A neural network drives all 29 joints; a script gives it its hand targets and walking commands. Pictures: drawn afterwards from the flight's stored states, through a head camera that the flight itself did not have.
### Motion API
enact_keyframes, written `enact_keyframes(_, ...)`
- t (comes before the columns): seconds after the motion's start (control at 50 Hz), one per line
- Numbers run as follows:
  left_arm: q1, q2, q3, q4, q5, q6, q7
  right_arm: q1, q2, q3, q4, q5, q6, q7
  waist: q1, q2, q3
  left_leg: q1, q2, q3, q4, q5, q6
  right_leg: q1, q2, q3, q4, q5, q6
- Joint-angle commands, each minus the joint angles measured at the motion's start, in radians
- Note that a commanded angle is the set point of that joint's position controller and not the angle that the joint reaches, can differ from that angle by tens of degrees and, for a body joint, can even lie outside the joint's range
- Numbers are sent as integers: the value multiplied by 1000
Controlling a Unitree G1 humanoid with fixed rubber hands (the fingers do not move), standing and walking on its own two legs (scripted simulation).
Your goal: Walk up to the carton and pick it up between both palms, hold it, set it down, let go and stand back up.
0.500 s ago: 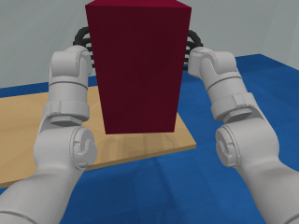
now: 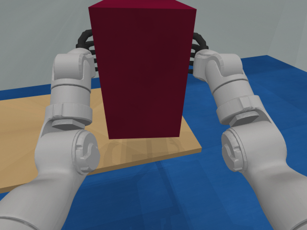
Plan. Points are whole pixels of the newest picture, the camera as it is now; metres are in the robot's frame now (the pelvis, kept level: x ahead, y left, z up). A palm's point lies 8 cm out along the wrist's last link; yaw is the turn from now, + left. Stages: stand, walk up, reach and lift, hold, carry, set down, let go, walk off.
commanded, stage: hold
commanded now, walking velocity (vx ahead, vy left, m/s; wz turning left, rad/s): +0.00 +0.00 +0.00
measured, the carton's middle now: (142, 63) +0.45 +0.00 +0.29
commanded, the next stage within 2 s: none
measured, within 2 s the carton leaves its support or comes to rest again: neither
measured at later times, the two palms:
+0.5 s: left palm (84, 57) +0.39 +0.13 +0.33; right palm (200, 59) +0.38 -0.14 +0.32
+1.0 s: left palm (81, 53) +0.39 +0.14 +0.34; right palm (199, 55) +0.38 -0.13 +0.33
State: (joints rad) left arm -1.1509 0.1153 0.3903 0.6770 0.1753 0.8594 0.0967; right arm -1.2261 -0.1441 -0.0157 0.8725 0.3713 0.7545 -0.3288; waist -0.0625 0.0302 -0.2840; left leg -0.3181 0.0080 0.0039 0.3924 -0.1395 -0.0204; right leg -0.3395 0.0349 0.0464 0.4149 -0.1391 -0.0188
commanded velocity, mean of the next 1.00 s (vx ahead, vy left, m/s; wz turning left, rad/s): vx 0.00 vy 0.00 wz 0.00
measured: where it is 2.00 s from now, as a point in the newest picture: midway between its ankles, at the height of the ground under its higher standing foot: outside the picture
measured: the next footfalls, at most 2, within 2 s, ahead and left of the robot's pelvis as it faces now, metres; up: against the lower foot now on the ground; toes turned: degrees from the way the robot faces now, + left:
none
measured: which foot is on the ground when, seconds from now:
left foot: down 0.00-1.00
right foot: down 0.00-1.00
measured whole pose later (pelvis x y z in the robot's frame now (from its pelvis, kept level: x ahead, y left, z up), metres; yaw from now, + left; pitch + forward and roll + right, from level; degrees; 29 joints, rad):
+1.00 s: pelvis +0.00 +0.00 +0.00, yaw +0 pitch +4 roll +0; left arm -1.14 0.13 0.37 0.60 0.15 0.87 0.10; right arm -1.22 -0.15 0.00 0.80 0.37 0.77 -0.34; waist -0.06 0.03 -0.29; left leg -0.32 0.01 0.00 0.39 -0.15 -0.02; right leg -0.34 0.03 0.05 0.41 -0.14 -0.02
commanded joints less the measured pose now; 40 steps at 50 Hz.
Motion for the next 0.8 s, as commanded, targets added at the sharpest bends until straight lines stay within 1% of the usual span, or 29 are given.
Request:
enact_keyframes(0.0, -909, -694, -351, -188, -254, -87, -130, -960, 671, 135, -407, 220, -77, 152, -36, 30, -454, 183, -42, -55, 18, 69, -27, 302, 60, 4, -139, 160, 41)
enact_keyframes(0.06, -834, -655, -266, -111, -172, -74, -144, -854, 635, 98, -277, 202, -54, 152, -29, 24, -319, 160, -37, -56, -19, -12, -24, 277, 51, 2, -159, 76, 40)
enact_keyframes(0.08, -801, -626, -213, -42, -126, -63, -152, -872, 627, 109, -269, 192, -51, 155, -5, -6, -253, 140, -39, -51, -34, -77, -8, 260, 44, 4, -175, 2, 49)
enact_keyframes(0.1, -816, -618, -215, -65, -127, -70, -159, -866, 633, 97, -259, 174, -57, 156, -18, -19, -292, 154, -37, -48, -35, -55, -9, 284, 44, -6, -169, 23, 49)
enact_keyframes(0.14, -845, -608, -197, -95, -128, -78, -163, -916, 674, 127, -293, 195, -66, 159, 21, -46, -315, 138, -40, -44, -38, -45, 3, 299, 51, -6, -155, 31, 55)
enact_keyframes(0.16, -852, -634, -240, -116, -162, -85, -162, -957, 664, 135, -356, 203, -80, 158, -5, -26, -360, 155, -46, -48, -23, -21, -1, 299, 52, -8, -159, 42, 50)
enact_keyframes(0.18, -901, -641, -255, -202, -183, -96, -156, -975, 703, 162, -413, 229, -86, 153, 4, -41, -443, 179, -52, -42, 1, 63, -5, 348, 57, -8, -136, 132, 58)
enact_keyframes(0.2, -969, -669, -310, -264, -232, -104, -153, -1015, 700, 174, -471, 252, -90, 148, -22, 2, -496, 191, -54, -50, 11, 81, -15, 365, 58, 3, -131, 165, 51)
enact_keyframes(0.22, -995, -672, -352, -279, -261, -105, -138, -1016, 699, 168, -462, 255, -89, 151, -25, 31, -512, 203, -54, -45, 22, 87, -21, 333, 65, -2, -129, 168, 45)
enact_keyframes(0.24, -998, -699, -388, -306, -289, -110, -129, -1057, 707, 188, -535, 263, -98, 153, -35, 32, -572, 214, -55, -52, 33, 108, -22, 332, 68, -6, -125, 188, 45)
enact_keyframes(0.26, -965, -701, -384, -235, -279, -100, -129, -1035, 687, 172, -490, 255, -95, 156, -26, 46, -517, 204, -51, -53, 27, 69, -23, 294, 64, 1, -140, 137, 40)
enact_keyframes(0.28, -923, -684, -341, -194, -256, -97, -119, -1027, 695, 170, -475, 230, -92, 152, -4, -2, -518, 210, -52, -47, 32, 97, -11, 295, 61, 4, -139, 163, 49)
enact_keyframes(0.3, -885, -688, -326, -178, -249, -91, -127, -990, 685, 160, -448, 238, -82, 150, -13, -16, -468, 193, -47, -53, 21, 78, -9, 292, 67, 3, -143, 145, 46)
enact_keyframes(0.32, -883, -667, -291, -160, -212, -85, -130, -894, 665, 131, -337, 214, -62, 151, -25, 15, -402, 193, -39, -55, 2, 33, -13, 283, 55, 6, -147, 124, 45)
enact_keyframes(0.34, -843, -633, -244, -90, -166, -77, -136, -898, 654, 121, -300, 199, -57, 154, -5, -5, -345, 174, -46, -46, -9, -13, -9, 264, 48, 2, -164, 58, 52)
enact_keyframes(0.36, -856, -647, -254, -138, -176, -79, -142, -886, 656, 128, -319, 200, -61, 151, -16, -8, -371, 178, -46, -44, -8, 28, -12, 296, 55, 4, -150, 116, 49)
enact_keyframes(0.4, -796, -617, -224, -94, -123, -63, -158, -787, 608, 99, -226, 185, -44, 145, -40, 11, -258, 180, -35, -55, -26, -14, -15, 280, 45, 3, -162, 83, 47)
enact_keyframes(0.42, -820, -638, -236, -124, -139, -71, -164, -839, 643, 119, -292, 194, -58, 148, -29, -22, -337, 198, -39, -53, -11, 48, -15, 314, 50, 0, -149, 147, 53)
enact_keyframes(0.46, -790, -631, -231, -126, -134, -68, -173, -840, 627, 125, -312, 206, -57, 143, -34, -22, -314, 193, -38, -56, -15, 33, -17, 325, 54, -2, -154, 131, 50)
enact_keyframes(0.48, -840, -623, -253, -141, -150, -71, -171, -907, 646, 138, -347, 227, -63, 143, -13, -11, -353, 174, -49, -47, -13, 7, -12, 323, 51, -1, -152, 88, 58)
enact_keyframes(0.5, -876, -647, -287, -199, -185, -83, -166, -992, 681, 169, -463, 249, -81, 142, -13, -24, -453, 191, -51, -49, 12, 66, -9, 359, 53, -2, -135, 155, 57)
enact_keyframes(0.54, -960, -709, -386, -349, -272, -97, -143, -1007, 707, 207, -544, 288, -87, 143, -25, 32, -595, 236, -54, -57, 45, 188, -27, 383, 70, -4, -108, 266, 45)
enact_keyframes(0.56, -940, -695, -373, -320, -277, -94, -139, -977, 699, 213, -497, 286, -79, 141, -24, 20, -536, 237, -53, -57, 47, 191, -25, 365, 73, 3, -113, 283, 42)
enact_keyframes(0.58, -900, -696, -368, -276, -260, -84, -141, -1006, 678, 203, -538, 282, -79, 138, -37, 17, -542, 240, -55, -60, 55, 195, -27, 372, 71, 2, -116, 301, 44)
enact_keyframes(0.62, -865, -653, -322, -202, -206, -69, -143, -908, 659, 167, -405, 250, -51, 138, -36, 33, -429, 224, -54, -59, 28, 87, -15, 313, 53, 9, -147, 190, 48)
enact_keyframes(0.68, -771, -627, -235, -71, -135, -51, -166, -840, 608, 108, -297, 189, -37, 139, -34, -7, -286, 175, -46, -52, -18, -24, -10, 285, 42, 9, -172, 71, 51)
enact_keyframes(0.7, -749, -622, -228, -66, -105, -46, -174, -824, 602, 95, -274, 181, -43, 139, -41, -3, -270, 171, -37, -57, -27, -40, -14, 301, 41, 2, -167, 69, 45)
enact_keyframes(0.74, -784, -616, -218, -116, -116, -57, -184, -858, 625, 119, -313, 201, -50, 142, -19, -24, -305, 181, -33, -55, -31, -10, -8, 316, 49, -4, -157, 85, 51)
enact_keyframes(0.78, -903, -653, -298, -237, -177, -79, -171, -912, 669, 145, -381, 233, -68, 145, -34, 8, -426, 198, -42, -52, 2, 61, -23, 356, 58, -6, -131, 165, 46)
